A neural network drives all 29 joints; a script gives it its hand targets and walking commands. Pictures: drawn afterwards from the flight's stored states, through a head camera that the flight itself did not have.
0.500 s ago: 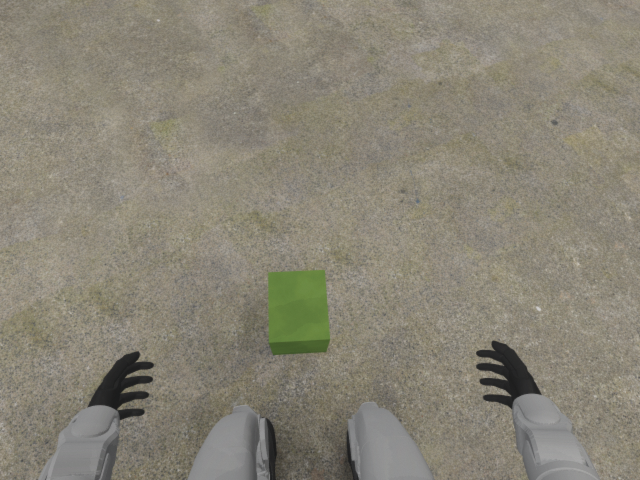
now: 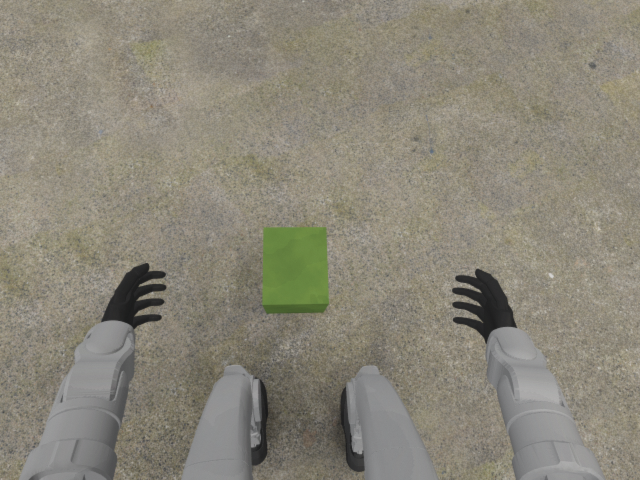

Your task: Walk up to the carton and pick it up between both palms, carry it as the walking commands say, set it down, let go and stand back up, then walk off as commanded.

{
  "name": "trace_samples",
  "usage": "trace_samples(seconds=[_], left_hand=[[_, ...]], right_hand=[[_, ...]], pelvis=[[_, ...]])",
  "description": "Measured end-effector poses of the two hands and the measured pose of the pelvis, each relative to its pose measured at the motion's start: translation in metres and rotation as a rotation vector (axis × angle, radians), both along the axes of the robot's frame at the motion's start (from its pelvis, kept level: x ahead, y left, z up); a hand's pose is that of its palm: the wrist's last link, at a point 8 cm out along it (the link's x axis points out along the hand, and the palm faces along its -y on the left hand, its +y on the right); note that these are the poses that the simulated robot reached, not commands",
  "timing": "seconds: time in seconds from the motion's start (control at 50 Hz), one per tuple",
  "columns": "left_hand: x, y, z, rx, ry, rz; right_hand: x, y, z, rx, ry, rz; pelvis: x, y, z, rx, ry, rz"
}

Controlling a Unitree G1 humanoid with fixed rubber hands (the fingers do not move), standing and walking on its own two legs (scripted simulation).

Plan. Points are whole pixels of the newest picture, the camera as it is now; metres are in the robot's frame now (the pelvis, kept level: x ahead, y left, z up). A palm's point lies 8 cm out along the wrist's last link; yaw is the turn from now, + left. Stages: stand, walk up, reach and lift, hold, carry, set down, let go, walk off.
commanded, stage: reach and lift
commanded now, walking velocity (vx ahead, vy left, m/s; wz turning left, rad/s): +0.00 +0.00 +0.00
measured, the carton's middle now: (295, 272) +0.47 +0.00 -0.60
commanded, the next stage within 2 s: none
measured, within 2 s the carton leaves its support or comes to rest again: neither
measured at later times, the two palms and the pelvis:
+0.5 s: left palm (171, 239) +0.42 +0.19 -0.14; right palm (430, 238) +0.41 -0.20 -0.14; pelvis -0.04 -0.01 -0.04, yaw +0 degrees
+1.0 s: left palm (201, 221) +0.47 +0.17 -0.22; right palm (400, 226) +0.45 -0.18 -0.22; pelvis -0.06 +0.00 -0.06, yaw +0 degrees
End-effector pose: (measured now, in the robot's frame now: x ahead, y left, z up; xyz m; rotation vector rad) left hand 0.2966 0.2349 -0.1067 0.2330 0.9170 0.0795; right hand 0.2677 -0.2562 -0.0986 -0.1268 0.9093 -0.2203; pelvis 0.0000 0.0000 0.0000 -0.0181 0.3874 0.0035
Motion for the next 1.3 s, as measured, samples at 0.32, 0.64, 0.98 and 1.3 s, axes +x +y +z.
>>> trace_samples(seconds=[0.32, 0.64, 0.98, 1.3], left_hand=[[0.074, -0.026, -0.022, -0.056, -0.099, 0.025], [0.158, -0.056, -0.05, -0.131, -0.266, 0.046], [0.176, -0.069, -0.109, -0.131, -0.284, 0.067], [0.176, -0.071, -0.202, -0.127, -0.273, 0.093]], right_hand=[[0.081, 0.029, -0.022, 0.07, -0.108, 0.003], [0.174, 0.074, -0.048, 0.096, -0.264, 0.017], [0.185, 0.078, -0.116, 0.113, -0.26, 0.001], [0.186, 0.088, -0.209, 0.104, -0.234, 0.019]], pelvis=[[-0.031, -0.01, -0.023, -0.008, 0.138, 0.008], [-0.043, -0.011, -0.042, -0.007, 0.238, 0.007], [-0.058, -0.003, -0.061, -0.001, 0.121, -0.003], [-0.085, -0.009, -0.156, -0.012, 0.117, -0.001]])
